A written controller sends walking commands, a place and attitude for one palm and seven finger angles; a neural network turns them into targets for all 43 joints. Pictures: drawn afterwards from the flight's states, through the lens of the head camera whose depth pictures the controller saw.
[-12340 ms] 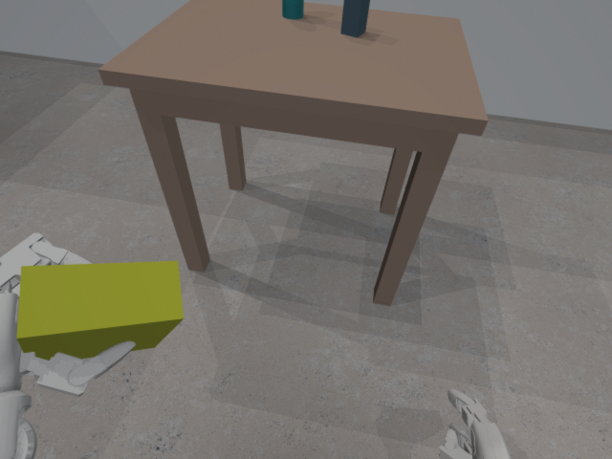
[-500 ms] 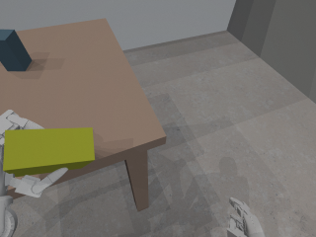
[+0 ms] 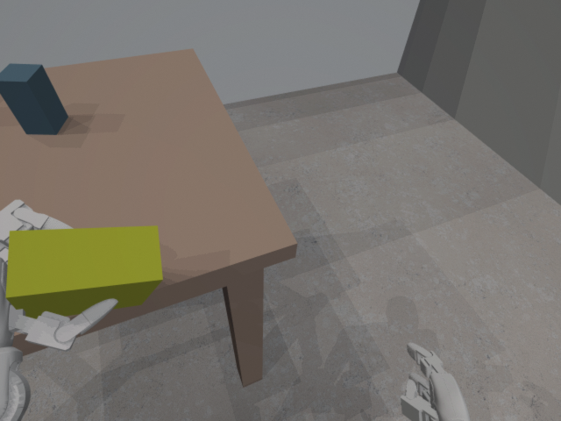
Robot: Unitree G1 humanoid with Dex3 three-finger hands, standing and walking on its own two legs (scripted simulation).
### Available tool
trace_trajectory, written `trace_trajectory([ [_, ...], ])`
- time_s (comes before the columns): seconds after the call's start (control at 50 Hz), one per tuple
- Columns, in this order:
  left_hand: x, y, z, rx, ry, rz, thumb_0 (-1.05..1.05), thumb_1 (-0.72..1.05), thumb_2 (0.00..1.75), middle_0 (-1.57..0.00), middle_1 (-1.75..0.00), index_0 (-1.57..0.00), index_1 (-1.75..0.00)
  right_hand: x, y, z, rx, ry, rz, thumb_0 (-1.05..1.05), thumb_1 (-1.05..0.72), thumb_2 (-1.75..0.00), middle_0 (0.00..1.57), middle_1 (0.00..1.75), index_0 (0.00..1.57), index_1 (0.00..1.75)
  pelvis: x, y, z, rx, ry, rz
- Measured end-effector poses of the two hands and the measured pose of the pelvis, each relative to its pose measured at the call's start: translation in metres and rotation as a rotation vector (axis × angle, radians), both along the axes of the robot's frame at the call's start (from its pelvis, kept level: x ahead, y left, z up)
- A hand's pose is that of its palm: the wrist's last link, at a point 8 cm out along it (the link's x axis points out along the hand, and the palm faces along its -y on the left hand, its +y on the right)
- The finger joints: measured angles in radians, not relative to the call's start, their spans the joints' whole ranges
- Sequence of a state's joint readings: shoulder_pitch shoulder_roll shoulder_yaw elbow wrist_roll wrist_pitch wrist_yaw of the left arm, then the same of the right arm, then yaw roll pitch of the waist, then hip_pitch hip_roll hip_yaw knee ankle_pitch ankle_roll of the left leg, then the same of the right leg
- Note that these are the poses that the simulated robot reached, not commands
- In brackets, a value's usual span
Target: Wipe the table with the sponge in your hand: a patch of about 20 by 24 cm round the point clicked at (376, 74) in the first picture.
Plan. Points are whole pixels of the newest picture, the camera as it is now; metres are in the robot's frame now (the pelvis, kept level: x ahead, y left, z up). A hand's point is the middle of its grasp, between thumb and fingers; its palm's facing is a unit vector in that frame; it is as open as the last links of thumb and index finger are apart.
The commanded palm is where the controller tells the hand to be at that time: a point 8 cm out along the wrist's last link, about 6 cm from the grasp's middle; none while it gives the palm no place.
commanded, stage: look again from close up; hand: left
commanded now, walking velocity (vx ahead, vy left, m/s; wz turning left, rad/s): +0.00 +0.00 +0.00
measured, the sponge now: (110, 273) +0.23 +0.21 +0.14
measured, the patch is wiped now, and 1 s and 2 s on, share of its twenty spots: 0.00 0.00 0.00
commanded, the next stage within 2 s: come to a stop and stand still in 0.14 s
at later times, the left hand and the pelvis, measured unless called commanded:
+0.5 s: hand (50, 279) +0.21 +0.26 +0.17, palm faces +0.44 -0.82 -0.36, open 10.0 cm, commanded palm +0.14 +0.27 +0.18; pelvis -0.02 -0.01 +0.00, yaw +0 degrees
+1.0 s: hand (69, 281) +0.22 +0.24 +0.16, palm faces +0.39 -0.87 -0.31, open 10.0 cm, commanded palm +0.15 +0.27 +0.18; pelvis +0.00 -0.01 +0.00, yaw +0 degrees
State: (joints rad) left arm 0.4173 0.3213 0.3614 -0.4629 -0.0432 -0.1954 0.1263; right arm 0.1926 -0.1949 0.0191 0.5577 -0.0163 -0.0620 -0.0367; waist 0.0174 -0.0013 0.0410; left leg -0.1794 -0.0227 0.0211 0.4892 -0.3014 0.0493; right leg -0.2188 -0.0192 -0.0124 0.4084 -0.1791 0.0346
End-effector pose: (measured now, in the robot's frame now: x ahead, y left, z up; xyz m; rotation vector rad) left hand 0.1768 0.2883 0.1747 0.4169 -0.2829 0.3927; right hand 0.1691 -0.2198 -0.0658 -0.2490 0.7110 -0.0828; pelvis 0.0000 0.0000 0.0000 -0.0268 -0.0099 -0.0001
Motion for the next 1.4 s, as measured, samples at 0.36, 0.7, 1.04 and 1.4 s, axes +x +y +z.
trace_trajectory([
  [0.36,-0.002,0.007,0.022,0.176,-0.056,-0.018,0.00,-0.49,1.02,-0.77,-1.33,-0.76,-1.34,-0.025,-0.013,-0.003,-0.027,0.023,0.031,0.01,-0.90,-0.90,0.20,0.30,0.20,0.30,-0.019,-0.013,0.000,0.008,-0.005,0.025],
  [0.7,-0.018,-0.008,-0.009,0.016,-0.023,-0.051,0.00,-0.48,1.02,-0.76,-1.34,-0.75,-1.35,-0.026,-0.007,0.000,0.000,0.004,0.034,0.01,-0.90,-0.90,0.21,0.30,0.20,0.30,-0.014,-0.013,0.000,0.014,-0.017,0.013],
  [1.04,-0.001,-0.006,-0.005,-0.009,-0.022,-0.055,0.00,-0.48,1.02,-0.75,-1.34,-0.75,-1.35,0.006,-0.004,0.017,-0.018,-0.057,0.042,0.01,-0.90,-0.90,0.21,0.30,0.20,0.30,-0.004,-0.007,0.003,0.005,-0.009,0.008],
  [1.4,-0.011,-0.003,-0.004,0.003,0.004,-0.032,0.00,-0.48,1.02,-0.75,-1.35,-0.75,-1.35,-0.014,-0.003,0.006,-0.002,0.001,0.016,0.01,-0.90,-0.90,0.21,0.30,0.20,0.30,-0.008,-0.007,0.004,0.007,-0.012,0.009],
])
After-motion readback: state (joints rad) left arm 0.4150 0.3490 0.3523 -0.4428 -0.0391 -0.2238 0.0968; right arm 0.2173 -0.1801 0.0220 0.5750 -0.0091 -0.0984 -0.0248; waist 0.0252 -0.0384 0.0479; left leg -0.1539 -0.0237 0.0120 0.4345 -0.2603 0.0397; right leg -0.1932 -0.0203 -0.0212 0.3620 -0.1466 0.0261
